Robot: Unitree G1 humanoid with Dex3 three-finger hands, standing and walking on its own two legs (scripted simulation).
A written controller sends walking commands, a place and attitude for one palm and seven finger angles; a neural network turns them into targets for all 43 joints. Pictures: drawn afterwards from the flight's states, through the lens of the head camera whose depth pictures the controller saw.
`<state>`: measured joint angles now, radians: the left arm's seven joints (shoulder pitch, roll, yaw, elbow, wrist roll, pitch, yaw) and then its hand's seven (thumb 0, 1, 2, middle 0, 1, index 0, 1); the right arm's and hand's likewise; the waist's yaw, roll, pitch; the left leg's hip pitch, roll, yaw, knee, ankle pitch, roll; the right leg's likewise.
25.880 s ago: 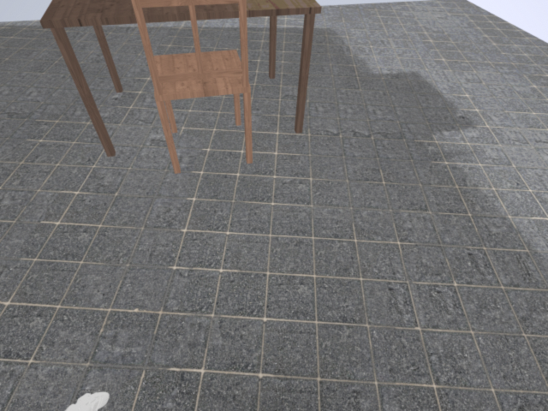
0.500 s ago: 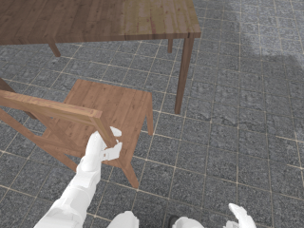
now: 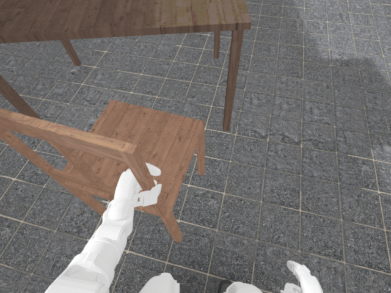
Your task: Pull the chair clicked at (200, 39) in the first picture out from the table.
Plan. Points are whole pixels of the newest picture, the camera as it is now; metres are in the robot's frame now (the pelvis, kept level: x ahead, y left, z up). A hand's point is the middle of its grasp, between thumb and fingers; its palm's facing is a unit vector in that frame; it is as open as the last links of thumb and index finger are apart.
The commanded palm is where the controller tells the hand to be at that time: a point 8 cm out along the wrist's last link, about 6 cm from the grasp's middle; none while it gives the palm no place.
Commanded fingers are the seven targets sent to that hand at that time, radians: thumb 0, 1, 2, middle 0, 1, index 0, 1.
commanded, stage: step backward, pulling the chair out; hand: left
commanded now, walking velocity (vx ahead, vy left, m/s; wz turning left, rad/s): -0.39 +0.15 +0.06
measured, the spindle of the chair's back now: (81, 166) +0.41 +0.32 -0.09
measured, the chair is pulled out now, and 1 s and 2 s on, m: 0.38 0.56 0.56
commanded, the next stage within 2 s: stop walking, hand still on the chair in 0.44 s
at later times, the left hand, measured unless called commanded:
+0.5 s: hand (150, 251) +0.20 +0.11 -0.07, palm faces -0.10 -0.98 -0.16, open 6.1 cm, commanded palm +0.20 +0.16 -0.06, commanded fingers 0.00 0.90 0.90 -0.50 -1.45 -0.50 -1.45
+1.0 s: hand (145, 290) +0.13 +0.11 -0.07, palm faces -0.10 -0.98 -0.16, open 6.2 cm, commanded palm +0.13 +0.16 -0.05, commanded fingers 0.00 0.90 0.90 -0.50 -1.45 -0.50 -1.45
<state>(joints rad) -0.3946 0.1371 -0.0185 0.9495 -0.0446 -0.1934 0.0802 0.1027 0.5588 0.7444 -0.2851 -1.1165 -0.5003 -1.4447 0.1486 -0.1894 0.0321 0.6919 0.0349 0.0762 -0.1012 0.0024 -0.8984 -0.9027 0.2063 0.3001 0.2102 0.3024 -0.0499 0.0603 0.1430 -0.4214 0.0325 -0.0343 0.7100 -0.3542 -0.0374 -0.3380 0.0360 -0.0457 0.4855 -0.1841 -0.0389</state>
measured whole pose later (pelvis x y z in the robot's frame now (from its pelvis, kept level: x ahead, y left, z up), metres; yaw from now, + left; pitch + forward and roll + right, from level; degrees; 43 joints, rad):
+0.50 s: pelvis -0.11 +0.01 +0.00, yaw +1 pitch +2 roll +0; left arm -0.38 0.09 -0.08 0.97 -0.04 -0.15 0.07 0.13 0.57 0.74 -0.26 -1.16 -0.50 -1.44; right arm 0.20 -0.21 0.04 0.69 0.05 0.07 -0.11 0.00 -0.90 -0.90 0.20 0.30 0.21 0.30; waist -0.04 0.05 0.09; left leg -0.38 0.00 -0.03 0.71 -0.42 -0.02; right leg -0.38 0.00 -0.04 0.48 -0.12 -0.03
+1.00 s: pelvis -0.12 +0.01 +0.00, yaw +0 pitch -1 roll +1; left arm -0.08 0.09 -0.14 0.75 -0.02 -0.12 0.07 0.14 0.55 0.76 -0.27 -1.19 -0.50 -1.44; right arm 0.25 -0.21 0.05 0.69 0.02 0.00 -0.12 0.01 -0.90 -0.90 0.20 0.30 0.21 0.30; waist -0.02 0.02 0.03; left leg -0.19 0.01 0.02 0.47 -0.27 -0.01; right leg -0.32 0.00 -0.01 0.46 -0.13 -0.01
